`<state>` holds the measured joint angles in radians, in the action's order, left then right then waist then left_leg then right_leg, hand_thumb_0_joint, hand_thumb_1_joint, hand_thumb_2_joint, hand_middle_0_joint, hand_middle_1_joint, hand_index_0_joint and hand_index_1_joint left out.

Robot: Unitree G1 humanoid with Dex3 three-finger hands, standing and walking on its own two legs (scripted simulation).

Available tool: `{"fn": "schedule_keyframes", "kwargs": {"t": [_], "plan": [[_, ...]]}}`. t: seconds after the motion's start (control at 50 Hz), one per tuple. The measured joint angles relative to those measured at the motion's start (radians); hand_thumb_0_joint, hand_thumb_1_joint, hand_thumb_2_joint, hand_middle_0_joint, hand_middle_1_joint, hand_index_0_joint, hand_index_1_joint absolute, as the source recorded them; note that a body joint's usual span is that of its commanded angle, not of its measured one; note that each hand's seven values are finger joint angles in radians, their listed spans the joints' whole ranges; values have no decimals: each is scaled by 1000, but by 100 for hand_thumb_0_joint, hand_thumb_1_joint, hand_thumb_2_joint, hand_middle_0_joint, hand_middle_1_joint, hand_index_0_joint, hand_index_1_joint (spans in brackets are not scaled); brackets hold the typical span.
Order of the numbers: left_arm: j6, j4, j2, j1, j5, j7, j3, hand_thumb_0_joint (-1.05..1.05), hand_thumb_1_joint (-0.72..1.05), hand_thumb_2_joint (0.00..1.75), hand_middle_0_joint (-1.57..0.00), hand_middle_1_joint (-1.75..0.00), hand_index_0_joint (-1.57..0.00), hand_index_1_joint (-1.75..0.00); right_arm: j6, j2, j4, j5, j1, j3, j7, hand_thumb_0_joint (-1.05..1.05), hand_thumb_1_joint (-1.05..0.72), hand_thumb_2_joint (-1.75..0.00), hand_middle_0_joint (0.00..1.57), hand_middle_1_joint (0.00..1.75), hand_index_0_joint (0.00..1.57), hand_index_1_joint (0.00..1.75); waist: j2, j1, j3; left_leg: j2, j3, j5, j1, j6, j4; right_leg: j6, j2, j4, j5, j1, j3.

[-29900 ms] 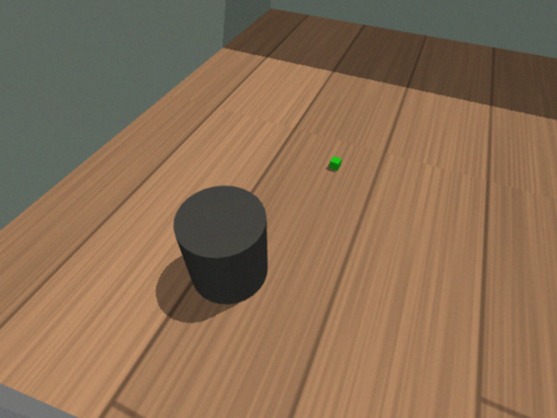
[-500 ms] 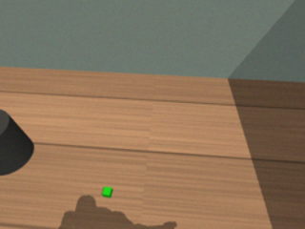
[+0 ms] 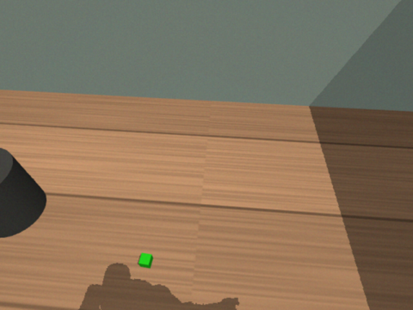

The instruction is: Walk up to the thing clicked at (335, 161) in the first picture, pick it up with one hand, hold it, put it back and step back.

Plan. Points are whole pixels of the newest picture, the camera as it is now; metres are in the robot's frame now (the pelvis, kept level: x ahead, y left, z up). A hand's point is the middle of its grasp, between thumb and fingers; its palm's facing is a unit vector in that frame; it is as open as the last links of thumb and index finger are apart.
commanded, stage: stand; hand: left
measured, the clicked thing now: (146, 260) +0.46 +0.29 -0.76
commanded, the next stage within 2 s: walk up in 0.94 s
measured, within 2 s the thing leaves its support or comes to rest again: neither
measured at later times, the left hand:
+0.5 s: hand out of the picture +0.07 +0.26 -0.16, palm faces -0.03 -0.94 -0.34, open 7.4 cm
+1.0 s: hand out of the picture +0.07 +0.26 -0.16, palm faces -0.02 -0.93 -0.36, open 7.4 cm
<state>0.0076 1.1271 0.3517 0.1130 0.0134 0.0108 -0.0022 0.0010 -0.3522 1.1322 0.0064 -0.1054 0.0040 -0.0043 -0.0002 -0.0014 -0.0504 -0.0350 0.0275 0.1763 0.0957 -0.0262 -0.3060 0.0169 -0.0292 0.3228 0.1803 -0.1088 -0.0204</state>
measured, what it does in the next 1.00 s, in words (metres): stands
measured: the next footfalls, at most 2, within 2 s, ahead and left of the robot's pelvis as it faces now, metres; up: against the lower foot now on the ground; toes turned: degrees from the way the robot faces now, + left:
right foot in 1.70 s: +0.02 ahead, -0.05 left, +0.00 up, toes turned -2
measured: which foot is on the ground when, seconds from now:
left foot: down 0.00-1.00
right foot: down 0.00-1.00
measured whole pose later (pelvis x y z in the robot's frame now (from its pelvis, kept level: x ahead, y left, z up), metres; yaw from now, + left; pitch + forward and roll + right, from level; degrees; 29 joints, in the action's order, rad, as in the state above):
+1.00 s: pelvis +0.00 +0.01 +0.00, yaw +0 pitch -2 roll +0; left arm 0.02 1.11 0.34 0.13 0.02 0.00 0.01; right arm -0.03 -0.37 1.10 0.03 -0.12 0.03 -0.02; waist -0.02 0.00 -0.05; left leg -0.03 0.03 0.23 0.13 -0.01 -0.39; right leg 0.02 -0.03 0.34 0.18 -0.12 -0.02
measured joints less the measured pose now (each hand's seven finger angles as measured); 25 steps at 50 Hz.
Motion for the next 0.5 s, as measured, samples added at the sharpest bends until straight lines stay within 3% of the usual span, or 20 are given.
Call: {"fn": "schedule_keyframes", "kwargs": {"t": [0.5], "plan": [[-2, -5, 2, 5, 1, 0, 3, 1, 90, 90, -20, -30, -20, -30, 3, 2, -6, 1, -6, -1, 2, 0, -90, -89, 20, 30, 21, 30, 3, 1, 6, 3, 4, 0, -10, 3, 4, 3, -3, -1, 0, 7, 4]]}}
